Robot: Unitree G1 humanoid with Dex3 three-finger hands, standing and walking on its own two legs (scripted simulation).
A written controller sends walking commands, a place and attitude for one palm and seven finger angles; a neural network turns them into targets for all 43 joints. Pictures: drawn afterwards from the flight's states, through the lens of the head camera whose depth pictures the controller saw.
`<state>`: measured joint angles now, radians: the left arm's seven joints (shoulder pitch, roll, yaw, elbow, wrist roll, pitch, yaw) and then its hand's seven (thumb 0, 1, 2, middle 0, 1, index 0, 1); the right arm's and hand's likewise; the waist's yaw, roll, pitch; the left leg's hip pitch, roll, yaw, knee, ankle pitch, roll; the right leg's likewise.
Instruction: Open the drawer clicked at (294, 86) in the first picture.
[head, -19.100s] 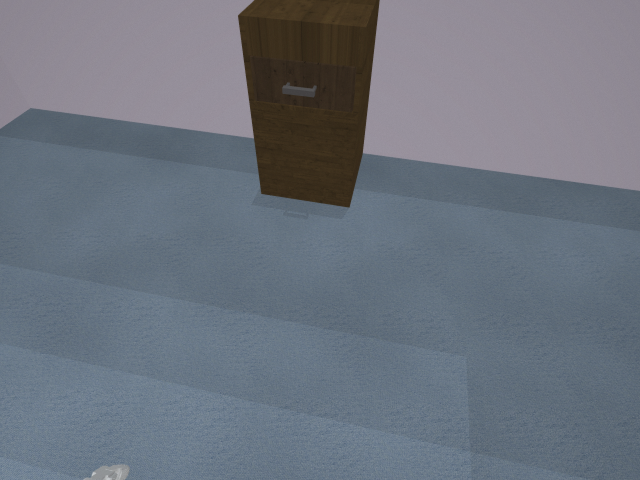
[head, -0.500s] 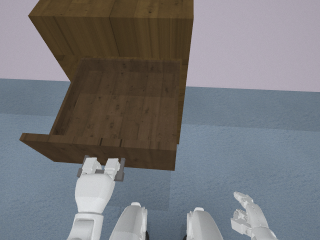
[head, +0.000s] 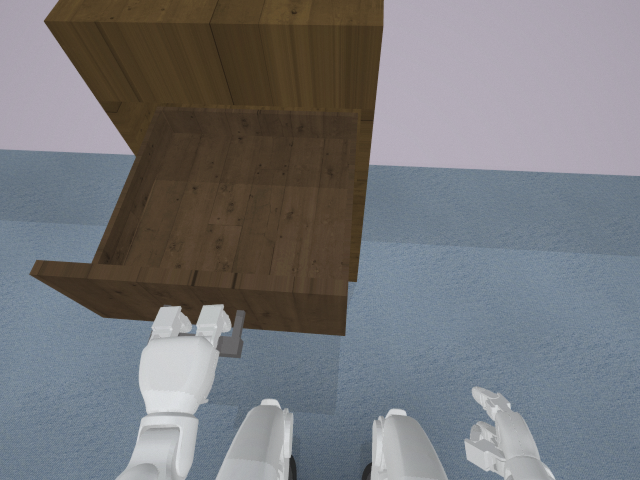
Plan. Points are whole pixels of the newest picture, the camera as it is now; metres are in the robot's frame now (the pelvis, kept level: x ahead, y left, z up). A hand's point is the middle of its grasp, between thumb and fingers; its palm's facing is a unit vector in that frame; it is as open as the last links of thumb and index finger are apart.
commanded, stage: open the thumb to release the handle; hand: left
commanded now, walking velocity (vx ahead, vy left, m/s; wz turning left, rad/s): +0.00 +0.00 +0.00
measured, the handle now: (199, 329) +0.31 +0.19 -0.05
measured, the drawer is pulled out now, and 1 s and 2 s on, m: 0.30 0.30 0.29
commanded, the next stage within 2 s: lift the hand off the handle in 0.16 s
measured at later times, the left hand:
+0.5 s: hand (195, 371) +0.25 +0.19 -0.07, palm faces -0.04 -0.08 -1.00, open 13.8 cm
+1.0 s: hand (190, 362) +0.26 +0.19 -0.05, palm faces -0.06 -0.10 -0.99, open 13.6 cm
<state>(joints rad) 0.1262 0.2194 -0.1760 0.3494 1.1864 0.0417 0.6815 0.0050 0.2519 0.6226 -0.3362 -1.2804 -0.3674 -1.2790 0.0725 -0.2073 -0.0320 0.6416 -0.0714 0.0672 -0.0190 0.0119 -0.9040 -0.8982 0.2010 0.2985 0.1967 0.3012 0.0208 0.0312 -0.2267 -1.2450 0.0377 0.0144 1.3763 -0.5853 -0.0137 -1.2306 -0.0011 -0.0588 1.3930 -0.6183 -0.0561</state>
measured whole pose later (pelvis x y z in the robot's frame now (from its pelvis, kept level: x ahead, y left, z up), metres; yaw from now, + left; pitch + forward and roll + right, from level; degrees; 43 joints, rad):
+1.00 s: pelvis +0.00 +0.01 +0.02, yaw -1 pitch +23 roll -1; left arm 0.10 0.23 -0.19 0.39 1.16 0.04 0.67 0.00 -0.48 0.30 -0.35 -1.19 -0.36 -1.21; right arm 0.10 -0.20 -0.03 0.65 -0.07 0.08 -0.03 0.01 -0.90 -0.90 0.20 0.30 0.20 0.30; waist -0.01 0.03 -0.21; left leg -1.13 0.04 0.02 1.28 -0.55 0.01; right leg -1.11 0.01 -0.05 1.27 -0.56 -0.03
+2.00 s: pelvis +0.02 +0.01 +0.07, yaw -1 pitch +16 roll +0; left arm 0.22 0.25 -0.21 0.22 1.11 0.10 0.59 0.00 -0.49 0.30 -0.32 -1.20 -0.36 -1.22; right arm 0.14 -0.22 -0.03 0.60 -0.05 0.11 0.00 0.01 -0.90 -0.90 0.20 0.30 0.20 0.30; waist 0.01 0.05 -0.18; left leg -0.84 0.03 0.03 1.05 -0.50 0.00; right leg -0.82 0.01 -0.04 1.06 -0.51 -0.03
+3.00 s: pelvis +0.03 +0.01 +0.10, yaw -1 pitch +11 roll +1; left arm 0.30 0.29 -0.19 0.07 1.08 0.06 0.45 0.00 -0.49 0.30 -0.32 -1.20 -0.32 -1.20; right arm 0.13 -0.22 -0.02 0.57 -0.03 0.10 0.02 0.01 -0.90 -0.90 0.20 0.30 0.20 0.30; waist 0.04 0.04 -0.13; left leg -0.60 0.03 0.04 0.85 -0.43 -0.01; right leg -0.60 0.01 -0.02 0.87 -0.45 -0.04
